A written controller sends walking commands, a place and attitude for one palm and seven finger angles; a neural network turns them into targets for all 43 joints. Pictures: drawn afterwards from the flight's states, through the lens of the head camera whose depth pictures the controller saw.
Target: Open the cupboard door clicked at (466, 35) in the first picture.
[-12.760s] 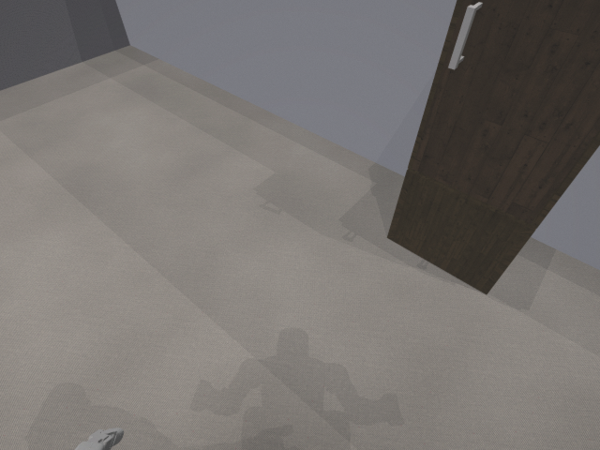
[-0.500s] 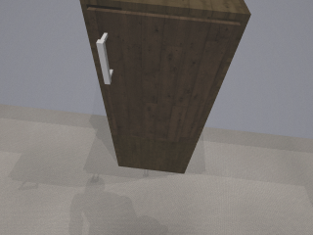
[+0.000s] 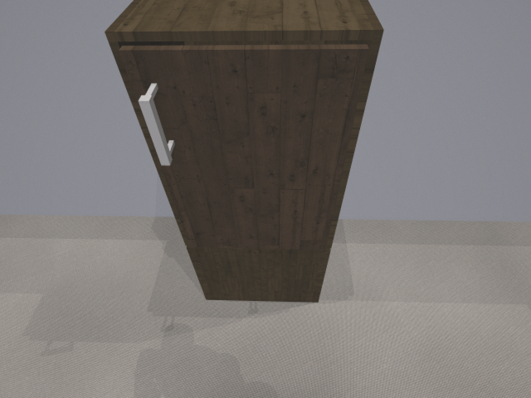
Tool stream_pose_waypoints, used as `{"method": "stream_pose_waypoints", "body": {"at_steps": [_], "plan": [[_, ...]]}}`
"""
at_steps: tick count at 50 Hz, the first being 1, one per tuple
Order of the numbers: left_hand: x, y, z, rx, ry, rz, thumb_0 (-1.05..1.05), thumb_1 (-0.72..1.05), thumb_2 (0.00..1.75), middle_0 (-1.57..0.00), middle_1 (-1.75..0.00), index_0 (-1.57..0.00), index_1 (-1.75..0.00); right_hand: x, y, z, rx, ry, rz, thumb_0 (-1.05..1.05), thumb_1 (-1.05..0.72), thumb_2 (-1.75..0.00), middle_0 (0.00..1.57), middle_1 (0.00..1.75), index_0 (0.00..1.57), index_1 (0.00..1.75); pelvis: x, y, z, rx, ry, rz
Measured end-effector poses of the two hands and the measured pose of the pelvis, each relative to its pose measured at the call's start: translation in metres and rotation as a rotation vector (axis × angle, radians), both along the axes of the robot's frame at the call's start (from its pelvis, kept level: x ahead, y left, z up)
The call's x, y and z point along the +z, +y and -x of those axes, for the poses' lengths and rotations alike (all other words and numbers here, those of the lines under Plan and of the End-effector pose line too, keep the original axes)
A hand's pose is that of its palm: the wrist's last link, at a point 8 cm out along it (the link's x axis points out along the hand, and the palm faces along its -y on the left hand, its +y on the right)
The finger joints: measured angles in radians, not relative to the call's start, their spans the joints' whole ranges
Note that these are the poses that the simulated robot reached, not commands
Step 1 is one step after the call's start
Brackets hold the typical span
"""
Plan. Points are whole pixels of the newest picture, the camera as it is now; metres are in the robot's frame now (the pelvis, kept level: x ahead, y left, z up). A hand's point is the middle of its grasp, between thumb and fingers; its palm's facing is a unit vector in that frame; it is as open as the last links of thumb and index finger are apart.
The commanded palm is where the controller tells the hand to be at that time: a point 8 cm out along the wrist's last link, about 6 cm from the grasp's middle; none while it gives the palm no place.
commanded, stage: come to a stop and stand still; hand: left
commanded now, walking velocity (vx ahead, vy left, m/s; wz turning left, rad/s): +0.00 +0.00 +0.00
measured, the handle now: (159, 126) +0.55 +0.22 +0.12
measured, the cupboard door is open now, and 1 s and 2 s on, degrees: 0 0 0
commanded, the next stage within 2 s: look again from close up in 0.50 s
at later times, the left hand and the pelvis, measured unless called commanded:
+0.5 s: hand out of the picture +0.00 +0.13 -0.17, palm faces +0.02 -0.99 -0.17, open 7.4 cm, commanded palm none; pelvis +0.01 -0.03 +0.00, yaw +0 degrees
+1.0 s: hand out of the picture +0.04 +0.15 -0.17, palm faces +0.01 -0.98 -0.22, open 7.4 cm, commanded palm none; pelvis +0.03 -0.03 +0.00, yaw -1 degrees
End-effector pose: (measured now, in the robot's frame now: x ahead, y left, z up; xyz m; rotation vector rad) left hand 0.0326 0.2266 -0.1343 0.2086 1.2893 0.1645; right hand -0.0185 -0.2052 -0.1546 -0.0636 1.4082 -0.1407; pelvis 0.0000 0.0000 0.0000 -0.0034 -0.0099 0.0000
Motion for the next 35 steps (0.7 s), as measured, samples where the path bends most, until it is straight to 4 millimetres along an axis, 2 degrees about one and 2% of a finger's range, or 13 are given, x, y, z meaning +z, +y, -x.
{"method": "stream_pose_waypoints", "body": {"at_steps": [9, 18, 26, 35], "plan": [[0.0, -0.016, 0.026, 0.014, 0.035, 0.014, 0.01, 0.92, 0.9, -0.2, -0.3, -0.2, -0.3, 0.0, -0.022, -0.02, 0.031, -0.068, 0.02, 0.0, -0.92, -0.89, 0.2, 0.3, 0.2, 0.3, 0.0, -0.011, -0.002, -0.001, -0.012, -0.012], [-0.006, -0.036, 0.038, 0.029, 0.084, 0.06, 0.01, 0.91, 0.9, -0.2, -0.3, -0.2, -0.3, 0.008, -0.035, -0.026, 0.049, -0.046, 0.041, 0.0, -0.92, -0.9, 0.2, 0.3, 0.2, 0.3, 0.002, -0.022, -0.007, -0.004, -0.003, -0.015], [-0.009, -0.044, 0.034, 0.033, 0.1, 0.078, 0.01, 0.91, 0.9, -0.2, -0.3, -0.2, -0.3, 0.011, -0.039, -0.03, 0.044, -0.023, 0.053, 0.0, -0.91, -0.9, 0.2, 0.3, 0.2, 0.3, 0.003, -0.027, -0.015, -0.008, 0.001, -0.014], [-0.008, -0.037, 0.018, 0.027, 0.085, 0.057, 0.01, 0.91, 0.9, -0.2, -0.3, -0.2, -0.3, 0.011, -0.04, -0.037, 0.036, -0.02, 0.057, 0.0, -0.92, -0.89, 0.2, 0.3, 0.2, 0.3, 0.003, -0.028, -0.022, -0.013, 0.001, -0.015]]}}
